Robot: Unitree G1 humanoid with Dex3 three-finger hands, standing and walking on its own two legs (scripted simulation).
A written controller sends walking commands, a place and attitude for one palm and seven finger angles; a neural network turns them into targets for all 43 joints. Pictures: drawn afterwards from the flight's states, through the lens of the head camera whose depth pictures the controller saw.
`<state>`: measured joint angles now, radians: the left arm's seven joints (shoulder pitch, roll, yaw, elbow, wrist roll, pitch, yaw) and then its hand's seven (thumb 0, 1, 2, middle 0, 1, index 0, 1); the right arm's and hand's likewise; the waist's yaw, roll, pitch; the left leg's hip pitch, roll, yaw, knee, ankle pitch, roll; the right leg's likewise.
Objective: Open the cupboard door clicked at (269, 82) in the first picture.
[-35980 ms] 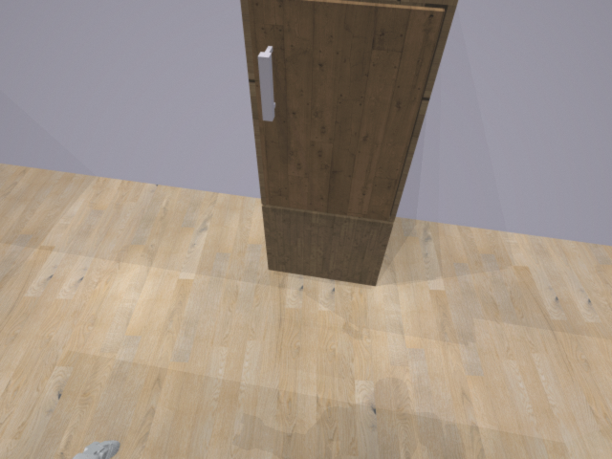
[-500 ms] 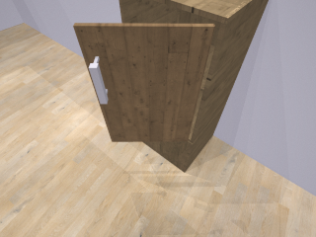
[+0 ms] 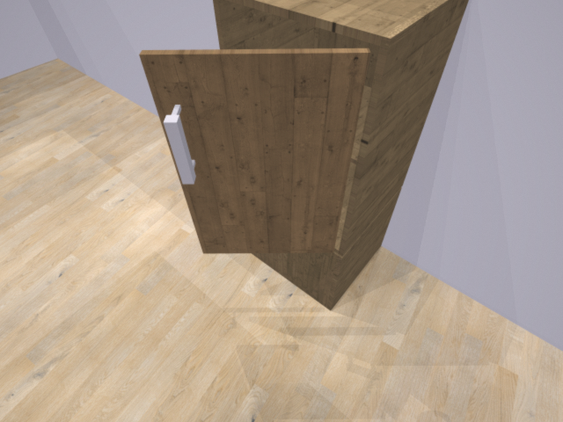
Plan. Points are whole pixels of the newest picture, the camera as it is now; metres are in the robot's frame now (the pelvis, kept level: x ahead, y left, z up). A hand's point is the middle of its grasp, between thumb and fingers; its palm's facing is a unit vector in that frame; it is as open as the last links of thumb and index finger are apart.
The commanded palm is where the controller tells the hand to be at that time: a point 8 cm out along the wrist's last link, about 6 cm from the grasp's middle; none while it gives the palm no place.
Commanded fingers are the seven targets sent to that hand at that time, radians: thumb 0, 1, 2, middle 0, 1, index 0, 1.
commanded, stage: look again from close up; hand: left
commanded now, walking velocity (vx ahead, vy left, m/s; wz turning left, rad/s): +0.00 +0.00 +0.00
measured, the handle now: (183, 145) +0.60 +0.23 +0.05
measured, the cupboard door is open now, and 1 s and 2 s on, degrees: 40 40 40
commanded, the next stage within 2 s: raise the hand with hooked fingers in 0.56 s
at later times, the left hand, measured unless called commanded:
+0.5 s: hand out of the picture +0.04 +0.17 -0.17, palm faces +0.02 -0.98 -0.20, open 7.3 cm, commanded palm none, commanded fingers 0.00 0.90 0.90 -0.20 -0.30 -0.20 -0.30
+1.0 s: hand (173, 360) +0.21 +0.17 -0.02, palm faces +0.01 -1.00 -0.02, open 8.1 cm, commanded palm +0.17 +0.24 -0.04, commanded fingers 0.00 0.48 0.72 -0.23 -0.57 -0.23 -0.57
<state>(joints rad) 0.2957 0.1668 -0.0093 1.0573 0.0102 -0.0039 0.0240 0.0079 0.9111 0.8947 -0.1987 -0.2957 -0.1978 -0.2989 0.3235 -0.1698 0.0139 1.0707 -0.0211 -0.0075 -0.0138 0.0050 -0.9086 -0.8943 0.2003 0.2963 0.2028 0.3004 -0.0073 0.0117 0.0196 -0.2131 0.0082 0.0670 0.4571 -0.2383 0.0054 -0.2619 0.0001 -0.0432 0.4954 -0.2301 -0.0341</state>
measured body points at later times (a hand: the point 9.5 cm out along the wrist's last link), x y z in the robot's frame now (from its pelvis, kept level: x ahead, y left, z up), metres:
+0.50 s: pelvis +0.03 -0.01 +0.00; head +0.05 -0.01 +0.45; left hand +0.04 +0.22 -0.16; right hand +0.04 -0.22 -0.16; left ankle +0.00 +0.12 -0.74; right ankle +0.02 -0.10 -0.74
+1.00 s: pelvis +0.00 -0.01 -0.06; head +0.04 -0.01 +0.39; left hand +0.20 +0.22 -0.02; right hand +0.23 -0.26 -0.10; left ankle +0.00 +0.12 -0.74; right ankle +0.02 -0.10 -0.74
